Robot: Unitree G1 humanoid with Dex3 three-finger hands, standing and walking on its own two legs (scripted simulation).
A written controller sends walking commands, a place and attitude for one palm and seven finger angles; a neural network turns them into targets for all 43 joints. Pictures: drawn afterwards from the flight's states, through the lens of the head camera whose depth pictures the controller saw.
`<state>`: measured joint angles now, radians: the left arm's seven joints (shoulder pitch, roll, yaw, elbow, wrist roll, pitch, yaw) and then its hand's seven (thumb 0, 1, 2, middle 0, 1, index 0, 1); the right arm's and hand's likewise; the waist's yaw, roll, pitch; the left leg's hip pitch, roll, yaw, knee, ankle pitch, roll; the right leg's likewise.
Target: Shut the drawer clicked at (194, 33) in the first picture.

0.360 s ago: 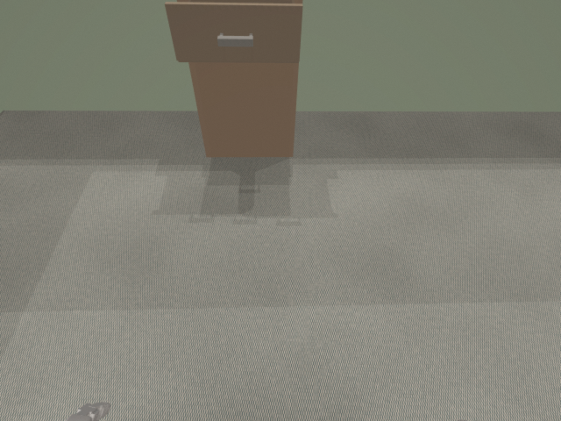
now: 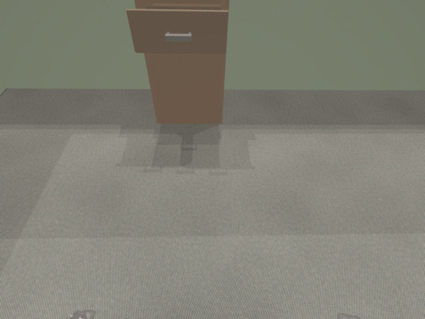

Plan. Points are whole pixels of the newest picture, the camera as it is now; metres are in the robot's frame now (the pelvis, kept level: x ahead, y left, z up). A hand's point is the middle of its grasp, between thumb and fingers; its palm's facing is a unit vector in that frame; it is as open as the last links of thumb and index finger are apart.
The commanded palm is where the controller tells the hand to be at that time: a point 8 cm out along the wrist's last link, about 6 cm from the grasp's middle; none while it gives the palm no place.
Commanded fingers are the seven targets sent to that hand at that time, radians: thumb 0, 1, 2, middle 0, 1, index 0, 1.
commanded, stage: stand and wait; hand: left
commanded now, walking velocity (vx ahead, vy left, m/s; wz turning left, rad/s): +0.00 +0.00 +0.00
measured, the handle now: (178, 35) +1.21 +0.22 -0.01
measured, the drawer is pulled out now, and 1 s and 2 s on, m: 0.28 0.28 0.28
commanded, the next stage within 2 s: look at it before walking up in 0.46 s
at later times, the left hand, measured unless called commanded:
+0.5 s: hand out of the picture +0.07 +0.24 -0.15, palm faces -0.03 -0.94 -0.34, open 7.4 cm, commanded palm none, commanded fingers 0.00 0.90 0.90 -0.20 -0.30 -0.20 -0.30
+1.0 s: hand out of the picture +0.05 +0.24 -0.15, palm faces -0.03 -0.94 -0.33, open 7.4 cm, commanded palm none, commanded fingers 0.00 0.90 0.90 -0.20 -0.30 -0.20 -0.30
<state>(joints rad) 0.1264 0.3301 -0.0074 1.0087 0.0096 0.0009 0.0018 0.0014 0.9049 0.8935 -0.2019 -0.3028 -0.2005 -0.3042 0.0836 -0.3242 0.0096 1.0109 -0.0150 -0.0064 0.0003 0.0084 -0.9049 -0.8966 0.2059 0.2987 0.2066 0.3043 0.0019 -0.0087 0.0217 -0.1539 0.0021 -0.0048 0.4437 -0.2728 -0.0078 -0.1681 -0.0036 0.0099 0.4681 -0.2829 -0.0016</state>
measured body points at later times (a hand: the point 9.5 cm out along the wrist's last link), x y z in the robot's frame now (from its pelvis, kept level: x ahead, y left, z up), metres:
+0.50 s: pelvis -0.02 -0.01 +0.00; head -0.01 -0.01 +0.45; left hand +0.07 +0.28 -0.13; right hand +0.06 -0.31 -0.13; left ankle -0.02 +0.13 -0.74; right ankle -0.02 -0.12 -0.74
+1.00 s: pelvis -0.02 -0.01 +0.01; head -0.02 +0.00 +0.45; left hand +0.05 +0.29 -0.13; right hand +0.05 -0.30 -0.13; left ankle -0.02 +0.13 -0.74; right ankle -0.02 -0.12 -0.74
